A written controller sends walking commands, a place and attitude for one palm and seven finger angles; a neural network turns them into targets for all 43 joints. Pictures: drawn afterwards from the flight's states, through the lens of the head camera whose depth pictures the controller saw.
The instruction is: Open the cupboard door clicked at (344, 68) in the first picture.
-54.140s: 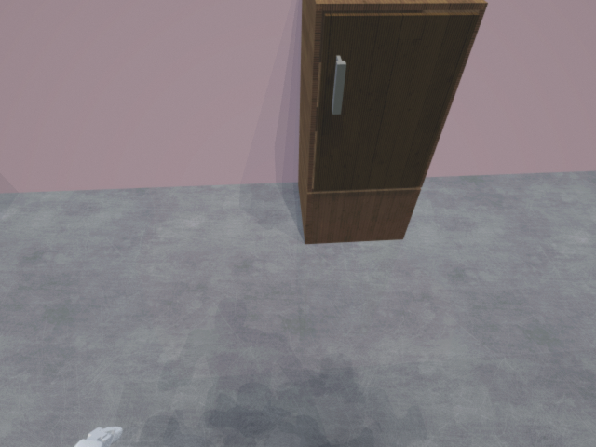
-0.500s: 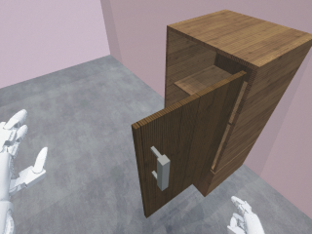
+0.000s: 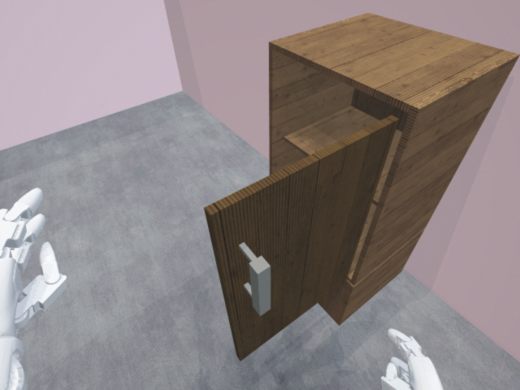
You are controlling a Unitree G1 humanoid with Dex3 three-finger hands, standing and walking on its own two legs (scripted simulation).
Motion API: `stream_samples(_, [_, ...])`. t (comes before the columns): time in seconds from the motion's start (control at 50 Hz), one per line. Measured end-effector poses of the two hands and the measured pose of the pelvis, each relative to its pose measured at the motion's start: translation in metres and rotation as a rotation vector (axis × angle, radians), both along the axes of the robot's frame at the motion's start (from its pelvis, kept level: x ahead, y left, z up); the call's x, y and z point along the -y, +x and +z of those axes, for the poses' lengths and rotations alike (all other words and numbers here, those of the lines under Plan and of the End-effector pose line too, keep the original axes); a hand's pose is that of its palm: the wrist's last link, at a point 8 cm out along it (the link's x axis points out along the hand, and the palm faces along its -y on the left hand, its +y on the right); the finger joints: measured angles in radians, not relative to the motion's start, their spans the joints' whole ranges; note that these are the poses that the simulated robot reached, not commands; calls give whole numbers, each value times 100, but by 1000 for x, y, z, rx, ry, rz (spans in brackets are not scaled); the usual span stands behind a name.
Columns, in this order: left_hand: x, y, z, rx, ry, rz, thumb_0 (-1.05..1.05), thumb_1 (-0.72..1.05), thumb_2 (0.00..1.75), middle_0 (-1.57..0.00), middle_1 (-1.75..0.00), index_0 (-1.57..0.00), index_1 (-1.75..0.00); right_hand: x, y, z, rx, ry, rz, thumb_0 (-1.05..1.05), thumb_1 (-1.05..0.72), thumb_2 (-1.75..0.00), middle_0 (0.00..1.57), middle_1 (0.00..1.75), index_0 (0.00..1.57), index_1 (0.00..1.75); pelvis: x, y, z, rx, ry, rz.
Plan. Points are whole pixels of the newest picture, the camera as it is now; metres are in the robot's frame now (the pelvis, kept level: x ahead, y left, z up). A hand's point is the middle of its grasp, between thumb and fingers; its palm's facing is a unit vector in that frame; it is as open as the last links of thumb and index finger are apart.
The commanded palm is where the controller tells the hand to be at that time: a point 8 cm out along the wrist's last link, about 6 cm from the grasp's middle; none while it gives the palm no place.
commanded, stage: step back with the hand held close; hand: left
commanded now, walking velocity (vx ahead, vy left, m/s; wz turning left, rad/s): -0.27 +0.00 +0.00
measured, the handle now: (253, 279) +0.31 +0.06 -0.01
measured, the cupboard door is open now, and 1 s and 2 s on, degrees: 89 89 89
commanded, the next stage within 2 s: stop stepping back and stand still in 1.10 s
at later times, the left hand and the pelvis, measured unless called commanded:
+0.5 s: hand (37, 298) +0.16 +0.27 +0.16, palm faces +0.33 -0.80 -0.51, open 7.4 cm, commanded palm +0.10 +0.31 +0.17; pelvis -0.05 +0.02 +0.00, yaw -2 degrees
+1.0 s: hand out of the picture +0.02 +0.31 +0.16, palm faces +0.50 -0.75 -0.44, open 7.4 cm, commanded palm -0.03 +0.35 +0.17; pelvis -0.15 +0.04 -0.02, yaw +4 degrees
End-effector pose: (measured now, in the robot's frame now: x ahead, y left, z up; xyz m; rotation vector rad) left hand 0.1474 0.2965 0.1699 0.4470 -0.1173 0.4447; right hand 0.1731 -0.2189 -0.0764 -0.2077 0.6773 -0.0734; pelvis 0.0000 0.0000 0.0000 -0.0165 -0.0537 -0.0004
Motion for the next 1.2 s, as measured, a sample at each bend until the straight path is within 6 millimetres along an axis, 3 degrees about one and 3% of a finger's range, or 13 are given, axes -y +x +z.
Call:
stream_samples(0.12, [-4,6,8,19,62,-11,1,89,90,-21,-31,-21,-30,6,-2,1,-20,-4,-20,1,-91,-90,20,30,20,30,2,-2,1,-25,-7,-10])
stream_samples(0.2, [-3,13,3,-13,73,-42,1,89,90,-21,-31,-21,-30,16,-9,2,-39,-19,-65,1,-91,-90,20,30,20,30,-1,-7,1,-44,-6,-24])
stream_samples(0.3, [2,15,-9,-72,69,-107,1,89,90,-21,-31,-21,-30,25,-27,4,-69,-44,-131,1,-91,-90,20,30,20,30,-7,-17,1,-60,-4,-39])
stream_samples(0.4, [-3,4,-3,-47,109,-151,1,89,90,-21,-31,-21,-31,25,-49,8,-89,-72,-164,1,-91,-90,20,30,20,30,-11,-31,-1,-61,-3,-43])
stream_samples(0.58, [-24,-44,7,40,156,-114,1,89,90,-21,-31,-21,-31,8,-84,8,-45,-76,-147,1,-91,-90,20,30,20,30,-25,-65,-8,-42,-12,-40])
stream_samples(0.72, [-37,-84,-5,67,150,-42,1,89,90,-21,-31,-21,-31,-11,-113,-6,-37,-72,-95,1,-91,-90,20,30,20,30,-32,-95,-17,-17,-19,1])
stream_samples(0.86, [-40,-131,4,139,178,14,1,89,90,-21,-31,-21,-31,-23,-134,-20,-80,-61,-7,1,-91,-90,20,30,20,30,-27,-125,-23,-18,-26,86])
stream_samples(0.96, [-43,-162,4,146,164,2,1,89,90,-21,-31,-21,-31,-27,-149,-14,-89,-71,13,1,-91,-90,20,30,20,30,-32,-144,-20,-27,-21,75])
stream_samples(1.1, [-66,-183,1,189,175,-28,1,88,90,-21,-31,-21,-31,-38,-172,-1,-25,-124,-4,1,-91,-90,20,30,20,30,-48,-183,-23,-24,-57,75])
stream_samples(1.2, [-75,-205,9,208,148,-31,1,89,90,-21,-31,-21,-31,-53,-200,11,8,-91,-9,1,-91,-90,20,30,20,30,-52,-211,-15,-60,-87,11])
